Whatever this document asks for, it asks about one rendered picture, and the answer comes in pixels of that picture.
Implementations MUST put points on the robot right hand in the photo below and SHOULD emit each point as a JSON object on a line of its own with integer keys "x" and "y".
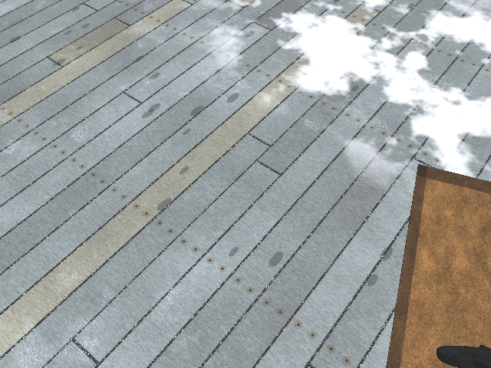
{"x": 465, "y": 357}

